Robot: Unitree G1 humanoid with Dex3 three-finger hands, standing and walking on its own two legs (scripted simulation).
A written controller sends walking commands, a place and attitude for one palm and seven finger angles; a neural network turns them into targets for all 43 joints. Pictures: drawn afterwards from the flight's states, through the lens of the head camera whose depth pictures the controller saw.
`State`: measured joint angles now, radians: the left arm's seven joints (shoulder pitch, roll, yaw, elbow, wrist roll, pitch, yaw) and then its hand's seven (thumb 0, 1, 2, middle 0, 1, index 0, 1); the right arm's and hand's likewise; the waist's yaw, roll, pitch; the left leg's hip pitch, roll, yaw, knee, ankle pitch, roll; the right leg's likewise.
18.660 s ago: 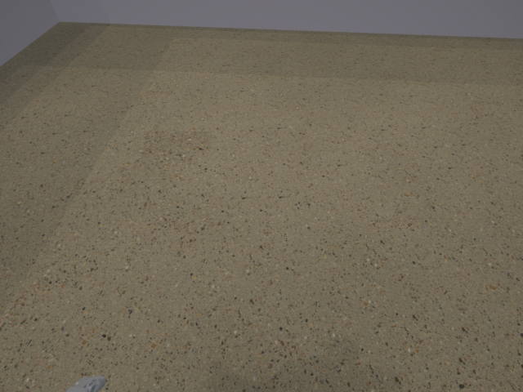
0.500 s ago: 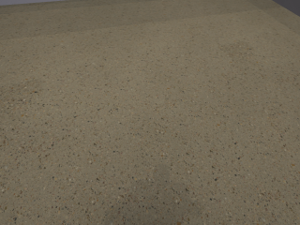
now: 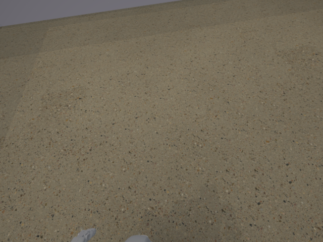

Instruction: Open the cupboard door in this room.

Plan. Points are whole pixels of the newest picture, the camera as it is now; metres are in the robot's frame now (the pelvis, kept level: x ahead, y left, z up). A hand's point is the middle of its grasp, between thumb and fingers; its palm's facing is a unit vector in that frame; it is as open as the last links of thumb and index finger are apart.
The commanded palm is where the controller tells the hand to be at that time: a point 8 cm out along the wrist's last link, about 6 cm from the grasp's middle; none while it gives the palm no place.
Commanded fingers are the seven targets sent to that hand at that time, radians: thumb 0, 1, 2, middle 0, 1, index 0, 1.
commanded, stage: turn or walk to find it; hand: left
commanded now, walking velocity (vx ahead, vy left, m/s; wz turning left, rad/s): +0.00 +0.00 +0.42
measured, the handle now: out of the picture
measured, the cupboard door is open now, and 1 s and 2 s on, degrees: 0 0 0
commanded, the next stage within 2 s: stand and wait in 0.86 s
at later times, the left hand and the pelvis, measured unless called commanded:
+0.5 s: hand out of the picture -0.07 +0.25 -0.18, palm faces +0.28 -0.93 -0.24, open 7.4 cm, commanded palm none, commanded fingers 0.00 0.90 0.90 -0.20 -0.30 -0.20 -0.30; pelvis -0.03 +0.04 +0.00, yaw +12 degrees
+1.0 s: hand out of the picture -0.02 +0.20 -0.14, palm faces +0.40 -0.88 -0.27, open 7.3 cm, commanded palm none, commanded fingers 0.00 0.90 0.90 -0.20 -0.30 -0.20 -0.30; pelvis -0.04 -0.01 +0.00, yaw +24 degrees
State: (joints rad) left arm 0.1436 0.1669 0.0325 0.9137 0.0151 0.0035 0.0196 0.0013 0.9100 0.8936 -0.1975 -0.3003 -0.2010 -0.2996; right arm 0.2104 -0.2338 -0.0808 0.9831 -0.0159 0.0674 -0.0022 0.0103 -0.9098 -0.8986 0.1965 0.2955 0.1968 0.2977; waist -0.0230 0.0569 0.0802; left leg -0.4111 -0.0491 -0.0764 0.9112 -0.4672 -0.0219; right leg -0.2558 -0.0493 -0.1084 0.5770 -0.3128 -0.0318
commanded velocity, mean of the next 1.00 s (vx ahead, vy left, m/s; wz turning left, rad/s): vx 0.00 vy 0.00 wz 0.42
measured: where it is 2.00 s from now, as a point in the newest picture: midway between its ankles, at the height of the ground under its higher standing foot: outside the picture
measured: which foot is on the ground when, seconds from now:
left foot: up 0.00-0.38, down 0.40-0.88, up 0.90-1.00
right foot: down 0.00-0.40, up 0.42-0.86, down 0.88-1.00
